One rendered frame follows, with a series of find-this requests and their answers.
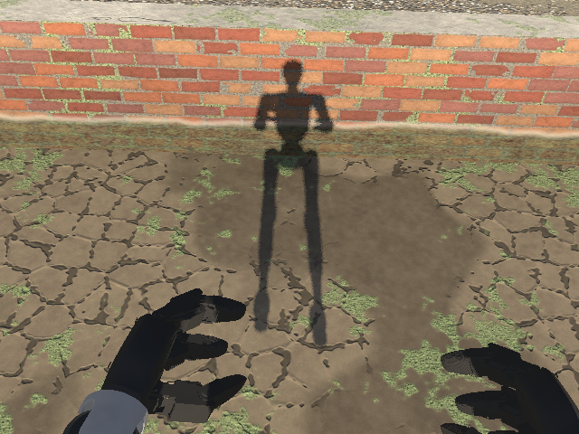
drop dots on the right robot hand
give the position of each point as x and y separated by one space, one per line
539 405

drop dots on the left robot hand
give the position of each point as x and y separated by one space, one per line
159 341

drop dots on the left robot forearm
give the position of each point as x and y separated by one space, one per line
109 412

